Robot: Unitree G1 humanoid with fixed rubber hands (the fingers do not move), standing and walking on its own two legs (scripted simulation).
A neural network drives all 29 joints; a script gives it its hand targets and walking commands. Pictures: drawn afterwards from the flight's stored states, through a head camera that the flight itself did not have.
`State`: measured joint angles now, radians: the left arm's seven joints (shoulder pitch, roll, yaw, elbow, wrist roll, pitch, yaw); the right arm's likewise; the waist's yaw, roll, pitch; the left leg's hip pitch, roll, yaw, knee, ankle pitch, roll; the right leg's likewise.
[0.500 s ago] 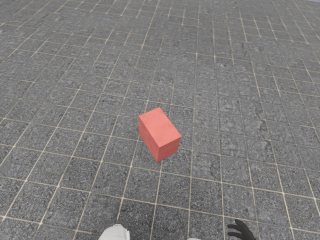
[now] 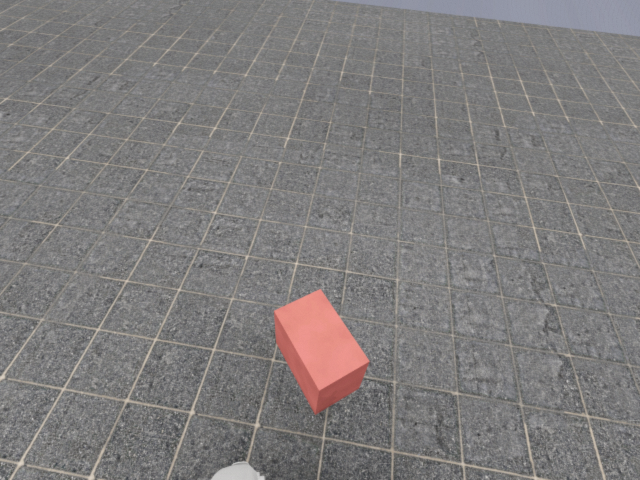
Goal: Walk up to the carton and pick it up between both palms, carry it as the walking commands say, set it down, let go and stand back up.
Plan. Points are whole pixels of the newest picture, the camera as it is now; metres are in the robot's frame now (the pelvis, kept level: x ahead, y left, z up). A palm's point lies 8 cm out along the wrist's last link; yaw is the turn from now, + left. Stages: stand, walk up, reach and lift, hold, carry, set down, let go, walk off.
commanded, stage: walk up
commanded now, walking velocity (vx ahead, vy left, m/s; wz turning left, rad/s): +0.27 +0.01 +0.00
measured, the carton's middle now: (317, 350) +0.56 -0.02 -0.64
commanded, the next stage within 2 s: none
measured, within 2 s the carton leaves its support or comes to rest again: neither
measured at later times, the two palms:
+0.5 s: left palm (174, 415) +0.23 +0.21 -0.13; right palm out of the picture +0.15 -0.23 -0.14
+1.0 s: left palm (148, 449) +0.18 +0.24 -0.13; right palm (465, 434) +0.21 -0.21 -0.11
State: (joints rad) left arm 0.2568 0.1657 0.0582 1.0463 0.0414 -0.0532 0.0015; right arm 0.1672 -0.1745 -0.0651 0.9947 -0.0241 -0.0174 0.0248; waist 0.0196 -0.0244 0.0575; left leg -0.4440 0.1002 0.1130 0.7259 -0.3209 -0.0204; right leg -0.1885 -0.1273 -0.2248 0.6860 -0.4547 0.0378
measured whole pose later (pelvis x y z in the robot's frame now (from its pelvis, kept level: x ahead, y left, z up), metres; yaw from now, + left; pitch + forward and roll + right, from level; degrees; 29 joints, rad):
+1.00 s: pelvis +0.18 +0.02 +0.03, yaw -3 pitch -2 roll -1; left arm 0.25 0.14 0.03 1.17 0.02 0.01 0.05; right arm 0.18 -0.14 -0.02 1.15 -0.01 0.00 -0.05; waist 0.02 -0.01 0.02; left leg -0.06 0.03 0.11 0.40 -0.32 0.01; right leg -0.06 -0.08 -0.14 0.38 -0.27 0.05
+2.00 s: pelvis +0.17 +0.06 +0.02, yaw -4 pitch -3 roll +0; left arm 0.29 0.11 0.04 1.15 0.02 0.04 0.06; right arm 0.31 -0.08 -0.02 1.17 -0.04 -0.02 -0.05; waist -0.03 -0.02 0.06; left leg -0.07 -0.03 0.15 0.46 -0.34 0.08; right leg -0.13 -0.15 -0.10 0.53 -0.32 0.09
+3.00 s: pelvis +0.15 -0.22 +0.02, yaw +26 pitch -1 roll -1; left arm 0.37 0.21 0.04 1.08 0.04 0.06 -0.02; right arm 0.16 -0.13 -0.03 1.04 -0.02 0.02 -0.03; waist 0.07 -0.05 0.01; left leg -0.04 -0.04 0.13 0.40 -0.34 0.08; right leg -0.33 -0.06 -0.06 0.68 -0.30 0.02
